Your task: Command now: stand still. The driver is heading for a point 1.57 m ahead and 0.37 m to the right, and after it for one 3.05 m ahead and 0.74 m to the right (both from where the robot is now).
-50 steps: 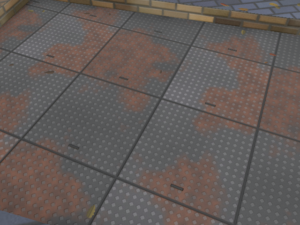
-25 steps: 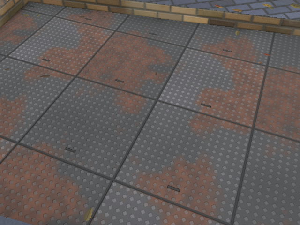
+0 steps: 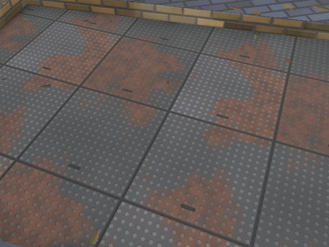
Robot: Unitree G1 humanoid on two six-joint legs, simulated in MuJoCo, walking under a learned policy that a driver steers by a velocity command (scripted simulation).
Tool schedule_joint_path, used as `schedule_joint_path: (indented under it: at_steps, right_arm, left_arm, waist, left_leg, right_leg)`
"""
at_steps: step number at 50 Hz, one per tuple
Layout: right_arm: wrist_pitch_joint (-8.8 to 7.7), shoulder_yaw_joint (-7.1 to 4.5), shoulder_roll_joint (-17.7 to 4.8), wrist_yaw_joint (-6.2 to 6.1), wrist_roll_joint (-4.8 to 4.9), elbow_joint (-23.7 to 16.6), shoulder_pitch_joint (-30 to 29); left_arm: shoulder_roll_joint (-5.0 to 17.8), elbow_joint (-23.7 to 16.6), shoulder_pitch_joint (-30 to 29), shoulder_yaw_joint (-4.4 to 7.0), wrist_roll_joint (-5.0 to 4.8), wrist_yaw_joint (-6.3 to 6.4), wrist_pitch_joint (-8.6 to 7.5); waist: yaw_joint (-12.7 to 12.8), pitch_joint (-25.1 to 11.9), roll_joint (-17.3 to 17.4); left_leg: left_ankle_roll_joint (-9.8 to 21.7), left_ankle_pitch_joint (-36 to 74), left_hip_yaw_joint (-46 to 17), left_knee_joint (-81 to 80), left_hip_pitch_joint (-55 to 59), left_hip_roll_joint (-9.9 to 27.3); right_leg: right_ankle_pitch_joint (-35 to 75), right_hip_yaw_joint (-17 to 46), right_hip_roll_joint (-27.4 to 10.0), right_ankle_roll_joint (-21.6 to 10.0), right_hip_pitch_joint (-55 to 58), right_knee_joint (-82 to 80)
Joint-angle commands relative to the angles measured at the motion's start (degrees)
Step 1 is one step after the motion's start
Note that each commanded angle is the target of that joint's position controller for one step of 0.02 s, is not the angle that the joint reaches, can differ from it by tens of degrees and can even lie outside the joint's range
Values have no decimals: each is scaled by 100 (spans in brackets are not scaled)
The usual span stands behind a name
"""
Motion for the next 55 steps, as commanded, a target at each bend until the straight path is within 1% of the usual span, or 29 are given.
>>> schedule_joint_path:
  at_steps: [1, 27, 28, 29, 30, 31, 32, 33, 34, 35, 36, 37, 38, 39, 40, 41, 42, 43, 44, 45, 47, 48, 49, 50, 51, 52, 53, 54, 55]
  right_arm:
    - [-54, -146, -800, -11, 3, -143, -56]
    - [-89, -144, -589, 32, 13, 319, 42]
    - [-74, -168, -628, 16, -15, 380, 185]
    - [-66, -244, -785, -31, -103, 385, 271]
    - [-75, -298, -832, -93, -198, 348, 296]
    - [-107, -310, -731, -156, -280, 290, 240]
    - [-160, -280, -497, -216, -325, 221, 138]
    - [-228, -238, -242, -259, -345, 147, 9]
    - [-304, -206, -65, -290, -371, 83, -84]
    - [-361, -204, -14, -311, -377, 40, -58]
    - [-393, -221, -30, -303, -364, 41, 147]
    - [-423, -251, -82, -277, -334, 117, 422]
    - [-481, -268, -77, -230, -282, 248, 666]
    - [-549, -251, -6, -194, -277, 312, 879]
    - [-611, -247, 11, -175, -304, 366, 1338]
    - [-659, -307, -253, -239, -385, 545, 2234]
    - [-662, -285, -472, -245, -467, 639, 3080]
    - [-693, -209, -364, -225, -554, 584, 2723]
    - [-663, -153, -88, -182, -466, 366, 2089]
    - [-628, -63, 123, -156, -455, 241, 1812]
    - [-553, 100, 488, -217, -472, 115, 1604]
    - [-557, 147, 559, -251, -436, 65, 1594]
    - [-554, 177, 526, -235, -387, 66, 1689]
    - [-547, 161, 392, -189, -346, 103, 1844]
    - [-501, 137, 247, -93, -372, 165, 2096]
    - [-481, 96, 118, -19, -383, 218, 2320]
    - [-467, 84, 101, 31, -622, 208, 2340]
    - [-483, 42, 64, 55, -597, 122, 2058]
    - [-508, 6, -8, 37, -521, 15, 1863]
  left_arm:
    - [840, -209, -62, 165, -8, 9, -58]
    - [629, 184, 296, 119, -26, -15, -69]
    - [686, 248, 467, 154, 0, 7, -56]
    - [897, 285, 641, 253, 88, 69, -49]
    - [999, 310, 785, 317, 172, 134, -55]
    - [935, 331, 957, 335, 243, 215, -85]
    - [767, 388, 1243, 313, 258, 313, -127]
    - [619, 418, 1421, 274, 209, 415, -150]
    - [451, 358, 1372, 200, 169, 502, -146]
    - [386, 250, 1175, 154, 175, 571, -151]
    - [456, 94, 752, 149, 169, 620, -151]
    - [589, -20, 376, 168, 148, 630, -109]
    - [685, -35, 239, 188, 164, 599, -23]
    - [680, 48, 347, 187, 275, 534, 53]
    - [514, 155, 529, 152, 425, 452, 74]
    - [135, 11, 228, 77, 537, 361, 16]
    - [-166, -249, -234, 32, 507, 281, -124]
    - [-173, -229, -183, 34, 369, 285, -263]
    - [105, -52, 70, 116, 322, 345, -341]
    - [168, 38, 333, 157, 375, 363, -338]
    - [-173, 19, 327, 93, 471, 296, -217]
    - [-301, -61, 142, 65, 427, 263, -188]
    - [-360, -176, -178, 51, 373, 218, -165]
    - [-474, -288, -510, -4, 335, 193, -131]
    - [-575, -407, -815, -39, 366, 162, -107]
    - [-539, -456, -843, -36, 340, 143, -108]
    - [-530, -272, -173, -8, 389, 104, -162]
    - [-307, -229, 112, 51, 354, 109, -209]
    - [-111, -231, 219, 123, 324, 122, -233]
  waist:
    - [4, -266, -56]
    - [-1, -203, -18]
    - [21, -178, -33]
    - [86, 7, -101]
    - [136, 260, -201]
    - [212, 430, -323]
    - [323, 391, -515]
    - [398, 362, -732]
    - [406, 391, -782]
    - [320, 357, -707]
    - [82, 365, -605]
    - [-152, 428, -464]
    - [-266, 452, -350]
    - [-267, 410, -329]
    - [-394, 192, -168]
    - [-760, 198, 719]
    - [-1157, 411, 1357]
    - [-867, 913, 701]
    - [-550, 700, 250]
    - [-325, 541, 175]
    - [-19, 686, 201]
    - [34, 690, 199]
    - [-18, 707, 165]
    - [-91, 672, 257]
    - [-183, 560, 410]
    - [-177, 524, 512]
    - [123, 425, 506]
    - [322, 321, 401]
    - [441, 200, 371]
  left_leg:
    - [181, 723, 5, -353, -487, 18]
    - [180, 623, 47, -138, -677, 44]
    - [228, 38, 58, -177, -721, 22]
    - [361, -921, 60, -107, -907, -18]
    - [519, -1577, -59, -47, -1156, 30]
    - [648, -1832, -153, 151, -1431, 64]
    - [668, -1621, -117, 519, -1698, 41]
    - [622, -1143, 49, 953, -1885, -41]
    - [646, -996, -16, 1304, -1821, 13]
    - [680, -1224, -70, 1486, -1565, 55]
    - [731, -1358, 52, 1225, -999, 15]
    - [759, -1059, 247, 601, -286, -94]
    - [740, -282, 417, -81, 318, -246]
    - [693, 5, 385, -258, 848, -306]
    - [779, -73, 51, -247, 1446, -87]
    - [1467, -734, -1656, -750, 1946, 935]
    - [2274, -624, -3602, -1645, 2601, 1950]
    - [2269, -750, -3405, -1829, 2591, 2223]
    - [1992, -545, -2575, -1713, 2306, 1870]
    - [1826, -253, -1967, -1740, 1966, 1581]
    - [1550, 802, -1109, -1877, 1066, 1149]
    - [1436, 1111, -759, -1989, 652, 976]
    - [1391, 1253, -484, -2044, 299, 808]
    - [1413, 1422, -297, -2070, 30, 702]
    - [1457, 1656, -204, -2010, -360, 646]
    - [1494, 2217, -242, -1855, -356, 719]
    - [1418, 3074, -149, -1409, -615, 807]
    - [1367, 3541, -47, -1048, -549, 813]
    - [1286, 4127, 24, -668, -542, 789]
  right_leg:
    - [1161, 381, -306, -132, 445, -361]
    - [1013, 365, -250, -98, 282, -226]
    - [261, 395, -258, -155, 294, -339]
    - [-1113, 521, -312, -335, 188, -500]
    - [-2125, 866, -520, -583, 5, -744]
    - [-2680, 1333, -829, -864, 11, -985]
    - [-2906, 1950, -1265, -1165, 330, -1276]
    - [-2932, 2537, -1741, -1438, 636, -1591]
    - [-2719, 2806, -2023, -1546, 572, -1771]
    - [-2498, 2694, -2014, -1478, 364, -1876]
    - [-2354, 2278, -1799, -1306, -11, -1910]
    - [-2294, 1806, -1510, -1152, -421, -1821]
    - [-2263, 1462, -1272, -1127, -669, -1572]
    - [-2079, 1253, -1117, -1144, -920, -1207]
    - [-1789, 1064, -911, -1082, -1270, -459]
    - [-1360, 509, -282, -611, -2293, 1279]
    - [-1844, 989, 216, -434, -3761, 2676]
    - [-1441, 1709, -67, -564, -4578, 3400]
    - [-1096, 1357, -190, -570, -4264, 3970]
    - [-831, 1034, -283, -603, -3908, 4140]
    - [-94, 758, -528, -567, -3258, 3803]
    - [352, 629, -585, -475, -2903, 3274]
    - [609, 461, -558, -350, -2602, 2516]
    - [674, 231, -432, -198, -2231, 1911]
    - [562, 1, -237, -56, -1721, 1857]
    - [580, -17, -133, -3, -1599, 1730]
    - [1521, 262, -170, -23, -1162, 2435]
    - [1453, 319, -143, -32, -1164, 2344]
    - [1237, 213, -37, -68, -915, 2220]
